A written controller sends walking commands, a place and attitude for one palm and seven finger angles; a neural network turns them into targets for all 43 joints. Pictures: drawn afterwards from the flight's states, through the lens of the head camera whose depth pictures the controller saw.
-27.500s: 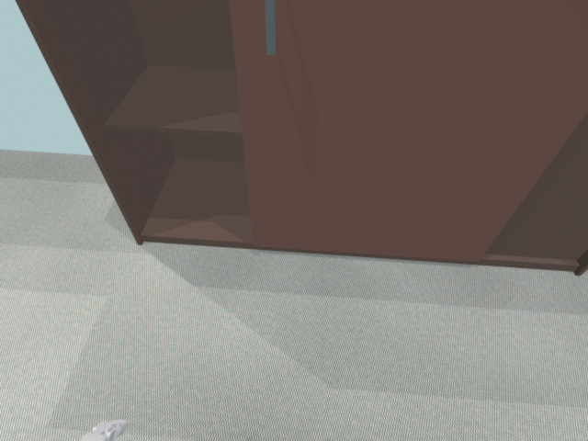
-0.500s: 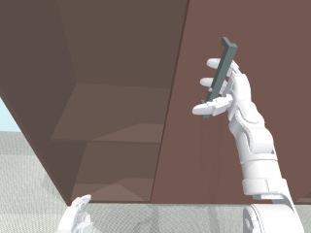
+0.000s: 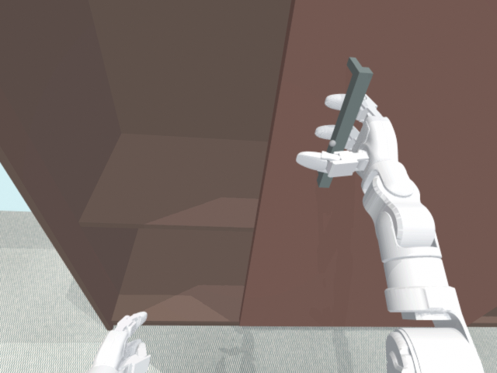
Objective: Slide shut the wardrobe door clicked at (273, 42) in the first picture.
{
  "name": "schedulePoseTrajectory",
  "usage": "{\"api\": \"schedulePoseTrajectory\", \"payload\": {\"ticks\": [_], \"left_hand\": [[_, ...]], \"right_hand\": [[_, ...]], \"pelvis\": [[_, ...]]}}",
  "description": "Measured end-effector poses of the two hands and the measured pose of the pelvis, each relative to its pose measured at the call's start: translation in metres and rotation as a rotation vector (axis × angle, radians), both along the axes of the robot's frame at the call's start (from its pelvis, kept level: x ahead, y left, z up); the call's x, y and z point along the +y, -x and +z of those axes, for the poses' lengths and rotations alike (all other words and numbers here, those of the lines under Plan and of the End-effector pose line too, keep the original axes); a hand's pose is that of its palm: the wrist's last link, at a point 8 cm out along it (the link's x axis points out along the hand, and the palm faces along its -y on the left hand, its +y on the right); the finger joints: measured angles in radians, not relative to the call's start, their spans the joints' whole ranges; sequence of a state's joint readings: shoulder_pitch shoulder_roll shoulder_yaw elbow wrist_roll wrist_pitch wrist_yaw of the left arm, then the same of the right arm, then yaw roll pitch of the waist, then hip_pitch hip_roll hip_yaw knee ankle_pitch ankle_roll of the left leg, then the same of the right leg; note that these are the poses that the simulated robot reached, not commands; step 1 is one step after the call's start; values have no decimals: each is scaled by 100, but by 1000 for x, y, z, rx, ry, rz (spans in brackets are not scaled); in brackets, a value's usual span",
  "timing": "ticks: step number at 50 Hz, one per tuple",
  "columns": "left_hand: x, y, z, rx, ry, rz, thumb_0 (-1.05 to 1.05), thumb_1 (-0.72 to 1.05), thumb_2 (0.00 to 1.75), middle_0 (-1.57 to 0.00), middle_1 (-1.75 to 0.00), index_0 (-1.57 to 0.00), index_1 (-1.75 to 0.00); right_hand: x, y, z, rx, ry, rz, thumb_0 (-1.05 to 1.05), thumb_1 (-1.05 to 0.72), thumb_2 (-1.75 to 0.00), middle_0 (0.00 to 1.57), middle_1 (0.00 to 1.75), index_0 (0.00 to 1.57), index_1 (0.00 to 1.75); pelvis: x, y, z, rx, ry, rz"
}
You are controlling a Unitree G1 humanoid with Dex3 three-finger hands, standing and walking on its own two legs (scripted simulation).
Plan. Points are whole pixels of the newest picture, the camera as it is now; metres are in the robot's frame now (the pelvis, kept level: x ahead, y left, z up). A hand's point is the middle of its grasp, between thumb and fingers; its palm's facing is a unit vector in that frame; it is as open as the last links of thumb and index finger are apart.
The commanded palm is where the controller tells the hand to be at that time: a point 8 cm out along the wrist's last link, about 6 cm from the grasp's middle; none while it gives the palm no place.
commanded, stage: grip the handle and tug to test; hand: right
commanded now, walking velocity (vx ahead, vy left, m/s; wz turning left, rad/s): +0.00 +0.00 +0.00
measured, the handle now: (337, 128) +0.45 -0.10 +0.21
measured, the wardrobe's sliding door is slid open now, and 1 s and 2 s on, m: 0.48 0.48 0.45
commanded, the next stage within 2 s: tug the door sideways, standing still in 1.12 s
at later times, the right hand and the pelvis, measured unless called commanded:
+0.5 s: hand (329, 139) +0.40 -0.08 +0.22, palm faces -0.07 +1.00 -0.01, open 5.2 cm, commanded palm +0.38 -0.13 +0.22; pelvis -0.01 -0.01 +0.00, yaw +0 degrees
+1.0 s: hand (329, 140) +0.40 -0.08 +0.22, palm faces -0.08 +1.00 +0.00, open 5.3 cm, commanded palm +0.36 -0.14 +0.22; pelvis +0.00 +0.00 +0.00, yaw +2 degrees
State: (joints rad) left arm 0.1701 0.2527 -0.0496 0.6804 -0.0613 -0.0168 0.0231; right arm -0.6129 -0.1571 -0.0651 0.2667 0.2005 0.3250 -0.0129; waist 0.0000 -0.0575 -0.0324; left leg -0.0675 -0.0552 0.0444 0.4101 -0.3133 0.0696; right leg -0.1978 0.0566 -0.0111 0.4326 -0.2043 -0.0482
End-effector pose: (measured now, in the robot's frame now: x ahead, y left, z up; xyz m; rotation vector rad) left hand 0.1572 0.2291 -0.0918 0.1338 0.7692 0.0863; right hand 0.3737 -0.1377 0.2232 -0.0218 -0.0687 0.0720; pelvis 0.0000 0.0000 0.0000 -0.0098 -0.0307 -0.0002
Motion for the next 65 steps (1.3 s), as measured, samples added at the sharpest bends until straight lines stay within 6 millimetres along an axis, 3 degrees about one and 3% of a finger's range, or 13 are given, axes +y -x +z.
{"api": "schedulePoseTrajectory", "payload": {"ticks": [22, 34, 46, 54, 65], "left_hand": [[-5, 34, -10, 61, -4, 26, 1, 91, 90, -20, -30, -20, -30], [2, 40, -7, 52, -15, 49, 1, 91, 90, -20, -30, -20, -30], [6, 28, -2, 8, 2, 62, 1, 91, 90, -20, -30, -20, -30], [9, 7, 4, -12, 5, 54, 1, 91, 90, -20, -30, -20, -30], [12, -40, 14, -41, -14, 18, 1, 91, 90, -20, -30, -20, -30]], "right_hand": [[2, -13, -2, 28, -3, -3, 1, -77, -84, 43, 138, 41, 138], [2, -14, -3, 22, -22, 11, 1, -77, -85, 45, 140, 42, 140], [3, -13, -3, 11, -19, 5, 1, -79, -83, 44, 140, 38, 140], [2, -11, -5, -8, -18, 15, 1, -80, -81, 42, 140, 34, 140], [0, -9, -5, -12, -13, 26, 0, -79, -81, 41, 140, 33, 140]], "pelvis": [[-7, 9, 1, 4, -7, -1], [-6, 9, 2, 5, -8, 10], [-3, 3, 2, 8, -4, 27], [0, -10, 2, 16, 2, 39], [3, -30, 0, 27, 5, 27]]}}
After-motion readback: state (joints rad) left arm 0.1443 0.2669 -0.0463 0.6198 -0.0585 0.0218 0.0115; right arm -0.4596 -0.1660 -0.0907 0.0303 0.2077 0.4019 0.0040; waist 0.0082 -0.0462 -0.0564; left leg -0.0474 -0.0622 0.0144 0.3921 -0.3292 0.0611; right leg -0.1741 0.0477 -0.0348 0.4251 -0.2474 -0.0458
